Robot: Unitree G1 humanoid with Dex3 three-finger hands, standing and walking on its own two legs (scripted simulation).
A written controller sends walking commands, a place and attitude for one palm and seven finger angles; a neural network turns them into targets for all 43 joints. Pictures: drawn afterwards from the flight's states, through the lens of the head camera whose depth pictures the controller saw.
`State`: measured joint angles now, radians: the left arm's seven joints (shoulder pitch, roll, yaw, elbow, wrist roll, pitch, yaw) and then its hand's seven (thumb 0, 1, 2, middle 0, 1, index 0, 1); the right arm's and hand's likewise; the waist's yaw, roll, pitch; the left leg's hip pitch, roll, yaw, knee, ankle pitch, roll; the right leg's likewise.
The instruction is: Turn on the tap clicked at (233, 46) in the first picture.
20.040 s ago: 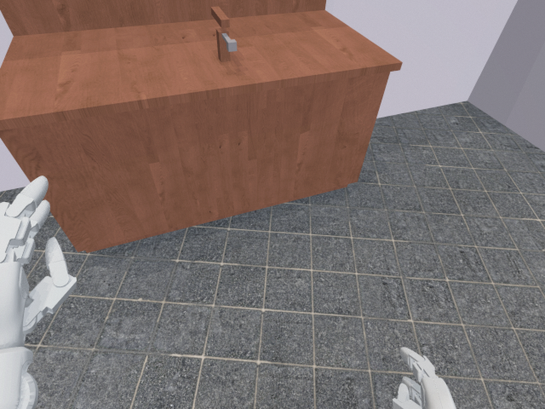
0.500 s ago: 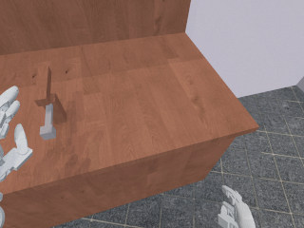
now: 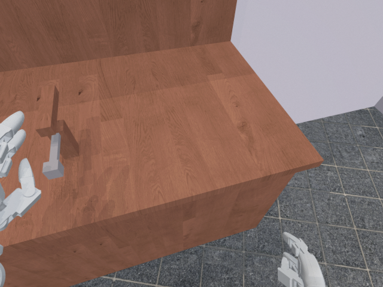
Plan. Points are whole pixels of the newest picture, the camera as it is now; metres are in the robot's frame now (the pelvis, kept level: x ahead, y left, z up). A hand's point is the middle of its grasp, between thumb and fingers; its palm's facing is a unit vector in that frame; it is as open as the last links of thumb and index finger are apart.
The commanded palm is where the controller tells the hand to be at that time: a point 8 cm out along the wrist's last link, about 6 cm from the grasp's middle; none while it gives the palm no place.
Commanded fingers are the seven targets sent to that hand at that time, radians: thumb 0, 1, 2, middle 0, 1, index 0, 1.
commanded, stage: shuffle to correct the standing spot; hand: left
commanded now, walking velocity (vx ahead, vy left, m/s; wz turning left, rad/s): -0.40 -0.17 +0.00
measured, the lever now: (53, 169) +0.32 +0.30 +0.06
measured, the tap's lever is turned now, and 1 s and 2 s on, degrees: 0 0 0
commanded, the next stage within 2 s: come to a stop and stand still in 1.46 s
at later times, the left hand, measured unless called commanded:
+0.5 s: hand (27, 199) +0.21 +0.25 +0.17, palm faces +0.34 -0.84 -0.42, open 7.4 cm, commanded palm +0.15 +0.29 +0.18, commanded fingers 0.00 0.90 0.90 -0.20 -0.30 -0.20 -0.30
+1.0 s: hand (38, 194) +0.21 +0.23 +0.17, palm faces +0.32 -0.84 -0.44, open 7.4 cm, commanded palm +0.16 +0.28 +0.18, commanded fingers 0.00 0.90 0.90 -0.20 -0.30 -0.20 -0.30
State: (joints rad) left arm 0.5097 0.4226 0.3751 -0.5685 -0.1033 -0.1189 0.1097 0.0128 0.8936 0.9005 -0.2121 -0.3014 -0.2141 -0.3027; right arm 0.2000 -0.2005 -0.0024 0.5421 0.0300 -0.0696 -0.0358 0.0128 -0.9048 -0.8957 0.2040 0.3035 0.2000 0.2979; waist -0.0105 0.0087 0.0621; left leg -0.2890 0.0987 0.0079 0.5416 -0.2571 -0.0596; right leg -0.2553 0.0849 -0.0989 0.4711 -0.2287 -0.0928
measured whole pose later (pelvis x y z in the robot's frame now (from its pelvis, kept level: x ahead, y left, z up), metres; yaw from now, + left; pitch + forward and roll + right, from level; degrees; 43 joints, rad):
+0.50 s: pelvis -0.01 +0.01 +0.00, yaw +0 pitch +1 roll -1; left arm 0.50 0.41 0.37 -0.56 -0.09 -0.12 0.12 0.01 0.89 0.90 -0.21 -0.30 -0.21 -0.30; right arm 0.22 -0.19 0.02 0.54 0.03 -0.08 -0.03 0.01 -0.90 -0.90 0.20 0.30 0.20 0.30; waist 0.00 0.01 0.05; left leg -0.31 0.09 0.01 0.54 -0.24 -0.05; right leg -0.27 0.07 -0.10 0.47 -0.21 -0.08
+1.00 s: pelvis +0.00 +0.00 +0.00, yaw +0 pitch +1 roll -1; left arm 0.52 0.43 0.37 -0.59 -0.11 -0.12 0.12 0.01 0.89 0.90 -0.21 -0.30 -0.21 -0.30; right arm 0.19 -0.21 -0.01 0.54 0.03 -0.07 -0.04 0.01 -0.91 -0.90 0.20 0.30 0.20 0.30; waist -0.01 0.01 0.06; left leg -0.31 0.10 0.00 0.55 -0.26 -0.06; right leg -0.27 0.08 -0.11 0.49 -0.24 -0.10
